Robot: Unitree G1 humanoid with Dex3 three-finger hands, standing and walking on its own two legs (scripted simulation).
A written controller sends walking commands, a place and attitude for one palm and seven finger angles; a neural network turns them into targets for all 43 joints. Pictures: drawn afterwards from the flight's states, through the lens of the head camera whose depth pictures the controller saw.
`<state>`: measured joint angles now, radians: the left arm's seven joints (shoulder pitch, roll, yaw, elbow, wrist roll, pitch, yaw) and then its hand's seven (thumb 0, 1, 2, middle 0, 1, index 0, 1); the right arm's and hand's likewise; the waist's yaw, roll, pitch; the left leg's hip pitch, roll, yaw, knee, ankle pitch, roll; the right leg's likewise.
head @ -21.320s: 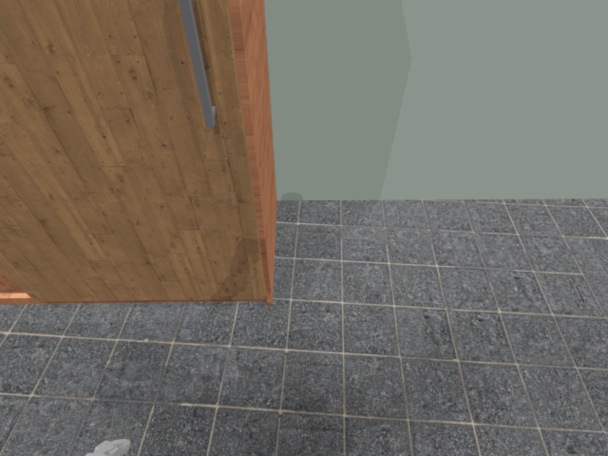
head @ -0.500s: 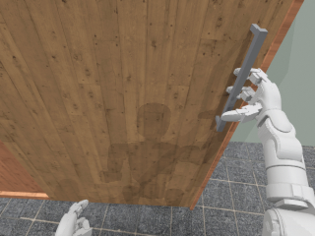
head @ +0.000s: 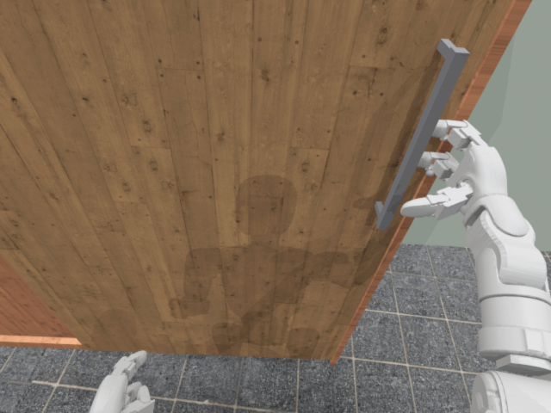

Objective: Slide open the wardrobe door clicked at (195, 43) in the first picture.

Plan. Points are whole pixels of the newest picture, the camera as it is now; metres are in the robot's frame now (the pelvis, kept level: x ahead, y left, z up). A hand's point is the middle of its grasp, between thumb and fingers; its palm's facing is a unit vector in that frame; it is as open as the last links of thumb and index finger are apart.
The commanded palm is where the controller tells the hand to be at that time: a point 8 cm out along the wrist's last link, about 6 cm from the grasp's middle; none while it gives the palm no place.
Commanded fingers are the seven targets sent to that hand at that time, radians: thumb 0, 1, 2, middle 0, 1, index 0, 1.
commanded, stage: move the hooked fingers beside the handle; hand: right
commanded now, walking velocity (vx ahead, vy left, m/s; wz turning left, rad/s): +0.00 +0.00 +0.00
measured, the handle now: (408, 150) +0.45 -0.15 +0.20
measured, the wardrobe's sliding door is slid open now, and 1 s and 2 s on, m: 0.00 0.00 0.00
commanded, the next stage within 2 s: none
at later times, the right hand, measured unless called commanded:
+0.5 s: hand (444, 179) +0.39 -0.18 +0.20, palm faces -0.02 +1.00 -0.02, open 14.0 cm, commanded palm +0.37 -0.24 +0.20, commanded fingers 0.00 0.50 -0.30 0.30 1.20 0.30 1.20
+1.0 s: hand (455, 183) +0.38 -0.20 +0.20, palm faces -0.02 +1.00 -0.02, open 14.0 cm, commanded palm +0.36 -0.25 +0.20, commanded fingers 0.00 0.50 -0.30 0.30 1.20 0.30 1.20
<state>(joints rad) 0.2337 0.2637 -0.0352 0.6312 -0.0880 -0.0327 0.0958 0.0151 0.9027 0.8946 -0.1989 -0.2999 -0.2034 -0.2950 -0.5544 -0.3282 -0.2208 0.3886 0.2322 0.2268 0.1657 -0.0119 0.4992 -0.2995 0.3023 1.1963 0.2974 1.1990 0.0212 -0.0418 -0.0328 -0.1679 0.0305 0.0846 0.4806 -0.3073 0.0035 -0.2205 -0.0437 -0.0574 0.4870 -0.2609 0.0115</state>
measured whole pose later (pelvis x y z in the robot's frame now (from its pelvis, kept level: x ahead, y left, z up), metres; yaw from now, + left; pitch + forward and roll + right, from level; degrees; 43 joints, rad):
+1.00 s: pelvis +0.00 -0.01 +0.00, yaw +0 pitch +0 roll +0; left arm 0.24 0.27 -0.04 0.63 -0.09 -0.05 0.10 0.02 0.90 0.89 -0.20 -0.30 -0.20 -0.30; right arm -0.50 -0.37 -0.26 0.36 0.25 0.23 0.23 -0.01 0.50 -0.30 0.30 1.20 0.30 1.20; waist 0.02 -0.04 -0.04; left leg -0.16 0.04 0.08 0.48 -0.31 -0.01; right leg -0.22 -0.04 -0.06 0.50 -0.27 0.00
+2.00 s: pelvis +0.00 -0.01 +0.00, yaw +0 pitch +1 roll +0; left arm 0.25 0.26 -0.05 0.62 -0.09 -0.06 0.10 0.01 0.90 0.89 -0.20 -0.30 -0.21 -0.30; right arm -0.56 -0.42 -0.30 0.41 0.24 0.18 0.25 -0.01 0.50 -0.30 0.30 1.20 0.30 1.20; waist 0.02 -0.03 -0.04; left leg -0.17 0.03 0.08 0.46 -0.30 -0.01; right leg -0.23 -0.04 -0.06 0.50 -0.27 0.00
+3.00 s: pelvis +0.00 +0.00 +0.00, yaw +0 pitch +1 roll +0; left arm 0.25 0.26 -0.05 0.62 -0.08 -0.07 0.10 0.01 0.90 0.89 -0.20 -0.30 -0.20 -0.30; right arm -0.49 -0.38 -0.30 0.37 0.24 0.16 0.23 -0.01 0.50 -0.30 0.30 1.20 0.30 1.20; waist 0.03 -0.03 -0.02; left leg -0.19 0.03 0.08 0.48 -0.30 0.00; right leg -0.24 -0.04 -0.06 0.49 -0.26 0.01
